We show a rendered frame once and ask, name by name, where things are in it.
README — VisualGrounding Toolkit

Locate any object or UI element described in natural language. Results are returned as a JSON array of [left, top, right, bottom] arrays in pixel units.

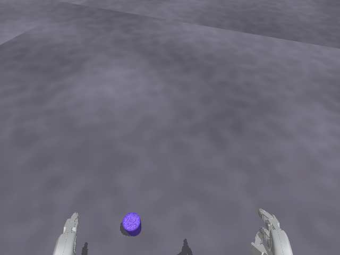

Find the cup
[[123, 212, 141, 236]]

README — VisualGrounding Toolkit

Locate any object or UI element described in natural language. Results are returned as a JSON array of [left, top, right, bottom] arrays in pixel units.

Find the right robot hand
[[251, 209, 293, 255]]

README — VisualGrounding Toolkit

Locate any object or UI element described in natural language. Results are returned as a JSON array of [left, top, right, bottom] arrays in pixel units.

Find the left robot hand
[[53, 212, 79, 255]]

